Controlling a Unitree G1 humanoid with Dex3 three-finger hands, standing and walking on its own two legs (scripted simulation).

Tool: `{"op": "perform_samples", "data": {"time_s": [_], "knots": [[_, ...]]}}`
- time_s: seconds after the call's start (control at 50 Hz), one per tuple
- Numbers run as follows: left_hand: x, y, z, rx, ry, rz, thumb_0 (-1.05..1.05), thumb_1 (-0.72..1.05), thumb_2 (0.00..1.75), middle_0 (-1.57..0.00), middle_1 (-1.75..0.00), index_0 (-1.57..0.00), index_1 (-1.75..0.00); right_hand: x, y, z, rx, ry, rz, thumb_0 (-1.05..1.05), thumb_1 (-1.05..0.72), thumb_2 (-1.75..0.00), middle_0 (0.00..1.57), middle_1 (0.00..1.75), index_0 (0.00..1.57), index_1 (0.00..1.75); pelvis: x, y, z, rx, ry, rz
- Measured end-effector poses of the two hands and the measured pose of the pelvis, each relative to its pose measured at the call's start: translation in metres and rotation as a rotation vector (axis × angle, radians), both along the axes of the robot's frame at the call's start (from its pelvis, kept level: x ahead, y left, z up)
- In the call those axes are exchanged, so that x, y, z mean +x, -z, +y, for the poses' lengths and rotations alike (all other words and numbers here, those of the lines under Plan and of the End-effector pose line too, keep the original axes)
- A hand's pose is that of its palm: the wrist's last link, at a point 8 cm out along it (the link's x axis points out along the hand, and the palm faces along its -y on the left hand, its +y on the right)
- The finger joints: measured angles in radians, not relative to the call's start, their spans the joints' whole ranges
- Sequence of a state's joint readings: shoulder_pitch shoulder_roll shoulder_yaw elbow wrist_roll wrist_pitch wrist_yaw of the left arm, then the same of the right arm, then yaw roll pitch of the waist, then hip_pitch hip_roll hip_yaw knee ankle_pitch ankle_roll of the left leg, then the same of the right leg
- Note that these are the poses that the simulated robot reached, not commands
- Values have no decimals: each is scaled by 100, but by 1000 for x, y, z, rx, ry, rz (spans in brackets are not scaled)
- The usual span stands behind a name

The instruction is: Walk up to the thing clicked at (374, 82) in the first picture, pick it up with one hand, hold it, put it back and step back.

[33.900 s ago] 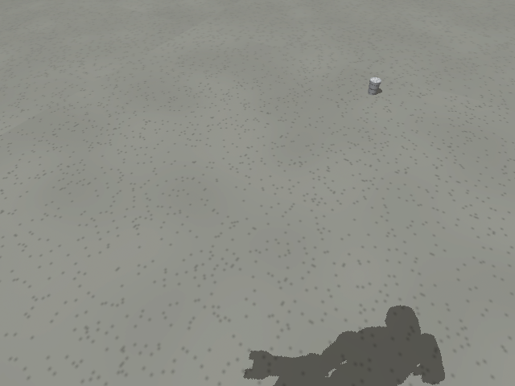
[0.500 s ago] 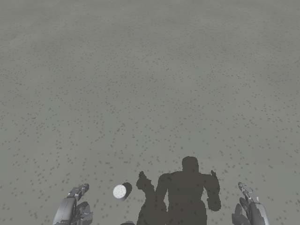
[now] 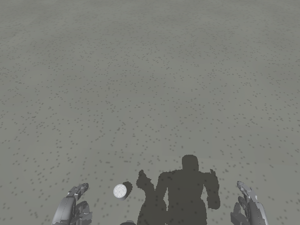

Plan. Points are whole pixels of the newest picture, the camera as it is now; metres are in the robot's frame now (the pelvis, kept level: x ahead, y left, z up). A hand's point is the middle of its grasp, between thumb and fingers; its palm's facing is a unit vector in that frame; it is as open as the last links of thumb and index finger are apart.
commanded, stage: home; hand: left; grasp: from above
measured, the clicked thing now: (121, 193) +0.40 +0.20 -0.66
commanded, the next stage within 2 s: stand in 0.60 s
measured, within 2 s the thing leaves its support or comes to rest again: neither
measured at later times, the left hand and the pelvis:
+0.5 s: hand (90, 215) +0.17 +0.18 -0.04, palm faces +0.04 -0.98 -0.20, open 7.4 cm; pelvis +0.00 +0.00 +0.00, yaw +0 degrees
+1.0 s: hand out of the picture +0.11 +0.24 -0.11, palm faces +0.02 -0.94 -0.34, open 7.4 cm; pelvis -0.01 +0.00 +0.03, yaw +0 degrees
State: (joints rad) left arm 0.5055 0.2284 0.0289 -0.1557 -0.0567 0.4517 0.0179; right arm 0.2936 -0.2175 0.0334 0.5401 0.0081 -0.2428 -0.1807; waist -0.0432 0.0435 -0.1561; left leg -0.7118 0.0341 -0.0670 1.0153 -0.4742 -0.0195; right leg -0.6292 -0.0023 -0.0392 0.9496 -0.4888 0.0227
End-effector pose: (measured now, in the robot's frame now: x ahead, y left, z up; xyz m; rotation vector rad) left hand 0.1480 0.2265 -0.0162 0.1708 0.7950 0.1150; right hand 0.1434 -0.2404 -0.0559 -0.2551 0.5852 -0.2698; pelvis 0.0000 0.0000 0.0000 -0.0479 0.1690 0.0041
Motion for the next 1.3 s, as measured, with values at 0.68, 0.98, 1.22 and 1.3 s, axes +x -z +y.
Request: {"op": "perform_samples", "data": {"time_s": [0.68, 0.98, 1.22, 1.3], "knots": [[0, 1, -2, 2, -4, 0, 1, 91, 90, -20, -29, -20, -30, 2, 0, -3, 0, 3, 1, 2, -90, -89, 20, 30, 20, 30, 1, 1, -2, 0, -3, 3], [-47, 54, 51, 142, -33, 211, 1, 91, 90, -20, -30, -20, -30, -46, 18, -34, 6, -53, 466, 1, -90, -89, 20, 30, 20, 30, -6, -28, 2, 47, 7, -164], [-106, 57, 57, 108, -102, 411, 1, 91, 90, -20, -30, -20, -30, -77, 14, -24, 49, 7, 585, 1, -90, -89, 20, 30, 20, 30, -4, -50, 9, 38, 4, -220], [-116, 55, 56, 106, -110, 446, 1, 91, 90, -20, -30, -20, -30, -81, 13, -21, 66, 11, 601, 1, -90, -89, 20, 30, 20, 30, -5, -56, 9, 40, 3, -231]]}}
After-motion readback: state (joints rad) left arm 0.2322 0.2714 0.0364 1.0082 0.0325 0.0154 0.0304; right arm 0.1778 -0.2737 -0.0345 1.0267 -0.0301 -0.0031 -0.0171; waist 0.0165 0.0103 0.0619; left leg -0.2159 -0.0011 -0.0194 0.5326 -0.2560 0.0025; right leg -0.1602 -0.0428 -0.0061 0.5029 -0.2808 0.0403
